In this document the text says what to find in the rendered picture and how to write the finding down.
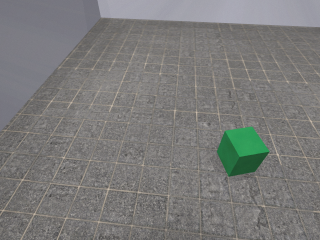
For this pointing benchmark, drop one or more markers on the carton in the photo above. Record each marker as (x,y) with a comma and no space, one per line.
(241,151)

